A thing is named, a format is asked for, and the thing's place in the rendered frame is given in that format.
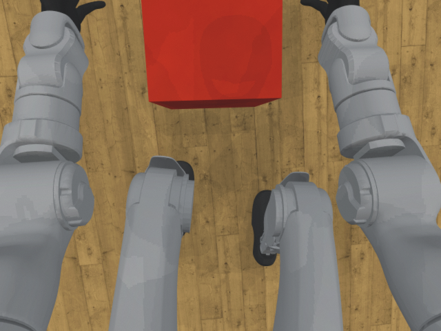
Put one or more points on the left robot forearm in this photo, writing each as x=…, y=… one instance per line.
x=48, y=97

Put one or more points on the robot left foot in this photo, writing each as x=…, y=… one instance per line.
x=188, y=170

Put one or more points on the right robot hand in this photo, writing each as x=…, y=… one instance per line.
x=327, y=8

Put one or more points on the left robot upper arm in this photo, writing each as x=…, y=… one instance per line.
x=41, y=204

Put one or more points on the right robot thigh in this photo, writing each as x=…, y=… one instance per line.
x=309, y=289

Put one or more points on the left robot hand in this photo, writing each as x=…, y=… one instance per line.
x=68, y=7

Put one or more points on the carton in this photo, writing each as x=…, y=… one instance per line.
x=213, y=53

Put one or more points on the right robot forearm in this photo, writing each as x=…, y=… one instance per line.
x=364, y=96

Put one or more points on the right robot upper arm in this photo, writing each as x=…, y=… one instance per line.
x=395, y=201

